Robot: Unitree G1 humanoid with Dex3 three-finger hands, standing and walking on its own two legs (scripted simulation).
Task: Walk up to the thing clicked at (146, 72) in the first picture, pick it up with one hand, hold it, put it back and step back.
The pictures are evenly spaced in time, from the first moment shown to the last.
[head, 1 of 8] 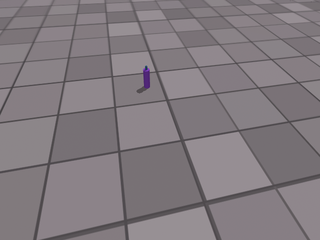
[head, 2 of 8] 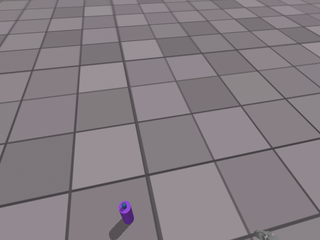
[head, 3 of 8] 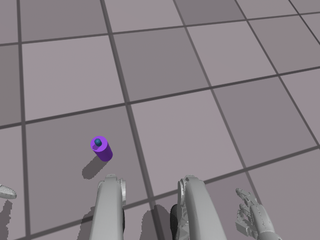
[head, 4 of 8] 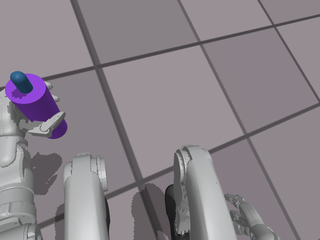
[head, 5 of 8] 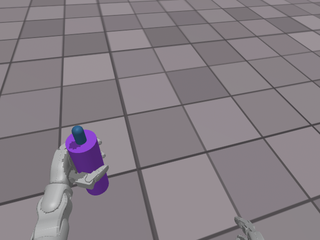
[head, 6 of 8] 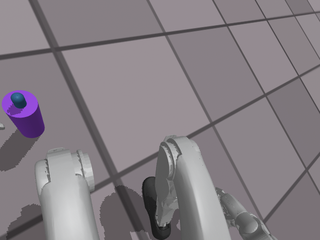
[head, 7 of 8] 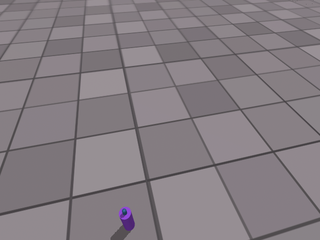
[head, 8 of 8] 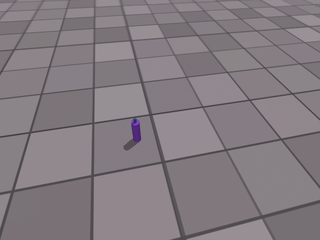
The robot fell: no
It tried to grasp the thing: yes
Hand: left
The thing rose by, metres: 0.66
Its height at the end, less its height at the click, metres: +0.00
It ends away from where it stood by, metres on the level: 0.00
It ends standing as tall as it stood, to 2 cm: yes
